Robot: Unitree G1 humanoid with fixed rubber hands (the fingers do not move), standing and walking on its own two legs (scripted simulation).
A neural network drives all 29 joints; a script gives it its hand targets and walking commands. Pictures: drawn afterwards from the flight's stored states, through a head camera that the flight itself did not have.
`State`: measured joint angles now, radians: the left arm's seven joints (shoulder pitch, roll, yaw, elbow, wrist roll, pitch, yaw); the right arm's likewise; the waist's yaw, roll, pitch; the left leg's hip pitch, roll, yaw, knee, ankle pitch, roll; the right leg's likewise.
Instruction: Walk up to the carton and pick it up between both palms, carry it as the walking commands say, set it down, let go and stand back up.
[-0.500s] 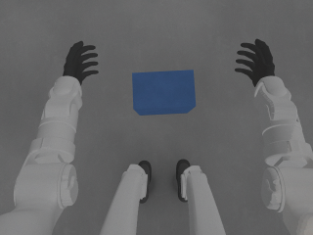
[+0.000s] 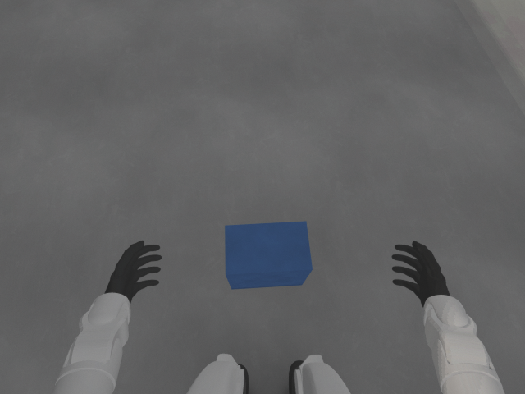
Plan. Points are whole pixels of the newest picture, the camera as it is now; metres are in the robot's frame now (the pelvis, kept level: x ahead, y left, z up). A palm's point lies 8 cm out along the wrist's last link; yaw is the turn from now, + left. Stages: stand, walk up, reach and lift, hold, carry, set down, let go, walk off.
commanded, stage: let go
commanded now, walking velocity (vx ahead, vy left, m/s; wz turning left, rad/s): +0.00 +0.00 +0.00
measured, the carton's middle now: (266, 257) +0.47 +0.01 -0.60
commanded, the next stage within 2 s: stand in 0.70 s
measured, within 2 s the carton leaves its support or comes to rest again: neither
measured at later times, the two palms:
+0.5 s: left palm (93, 359) +0.17 +0.23 -0.02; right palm (473, 381) +0.17 -0.25 -0.03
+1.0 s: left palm (65, 362) +0.16 +0.28 -0.04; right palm (478, 368) +0.18 -0.27 -0.04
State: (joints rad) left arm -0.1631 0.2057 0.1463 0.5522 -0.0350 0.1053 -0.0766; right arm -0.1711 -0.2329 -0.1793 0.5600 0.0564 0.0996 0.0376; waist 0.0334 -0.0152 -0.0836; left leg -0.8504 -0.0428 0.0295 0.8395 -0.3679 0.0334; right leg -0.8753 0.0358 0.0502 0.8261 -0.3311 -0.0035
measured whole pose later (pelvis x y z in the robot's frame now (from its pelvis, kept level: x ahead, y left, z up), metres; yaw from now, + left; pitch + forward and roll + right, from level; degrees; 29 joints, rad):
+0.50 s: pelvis +0.01 +0.00 +0.04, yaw +0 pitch -2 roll +0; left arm 0.19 0.20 0.07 0.47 -0.01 0.14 -0.09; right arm 0.21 -0.21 -0.13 0.51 0.06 0.12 0.08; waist 0.03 0.01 0.03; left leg -0.21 -0.04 0.02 0.55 -0.31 0.03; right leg -0.24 0.04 0.05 0.55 -0.27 0.00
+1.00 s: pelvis +0.04 +0.00 +0.04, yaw +0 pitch -1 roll +0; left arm 0.19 0.30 0.07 0.64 0.04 0.06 0.00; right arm 0.21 -0.24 -0.13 0.56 0.06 0.04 0.00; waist 0.02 0.01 0.08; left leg -0.19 -0.04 0.02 0.55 -0.34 0.04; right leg -0.22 0.04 0.05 0.54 -0.31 0.00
